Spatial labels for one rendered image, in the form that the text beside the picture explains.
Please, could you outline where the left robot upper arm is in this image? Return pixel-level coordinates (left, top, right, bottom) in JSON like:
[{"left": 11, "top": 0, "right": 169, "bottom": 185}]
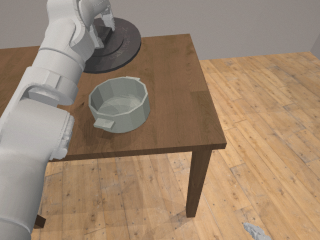
[{"left": 0, "top": 97, "right": 75, "bottom": 240}]

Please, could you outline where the left robot hand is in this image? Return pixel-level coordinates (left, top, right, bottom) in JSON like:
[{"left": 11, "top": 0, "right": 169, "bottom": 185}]
[{"left": 89, "top": 0, "right": 115, "bottom": 49}]

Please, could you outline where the right robot hand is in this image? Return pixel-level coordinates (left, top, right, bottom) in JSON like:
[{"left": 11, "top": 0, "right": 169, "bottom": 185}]
[{"left": 243, "top": 222, "right": 272, "bottom": 240}]

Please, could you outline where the left robot forearm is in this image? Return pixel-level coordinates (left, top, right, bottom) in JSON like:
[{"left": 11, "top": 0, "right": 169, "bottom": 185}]
[{"left": 0, "top": 0, "right": 95, "bottom": 144}]

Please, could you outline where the pot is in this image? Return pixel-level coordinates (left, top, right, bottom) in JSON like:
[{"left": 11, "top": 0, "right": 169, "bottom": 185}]
[{"left": 88, "top": 76, "right": 151, "bottom": 133}]

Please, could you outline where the lid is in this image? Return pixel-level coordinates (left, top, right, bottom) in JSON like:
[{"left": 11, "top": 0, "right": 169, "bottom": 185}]
[{"left": 83, "top": 17, "right": 142, "bottom": 74}]

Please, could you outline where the table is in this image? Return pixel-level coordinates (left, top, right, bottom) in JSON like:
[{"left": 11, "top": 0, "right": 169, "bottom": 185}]
[{"left": 0, "top": 33, "right": 227, "bottom": 229}]

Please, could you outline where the knob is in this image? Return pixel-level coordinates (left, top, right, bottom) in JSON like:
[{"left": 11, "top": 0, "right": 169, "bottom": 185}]
[{"left": 94, "top": 25, "right": 113, "bottom": 46}]

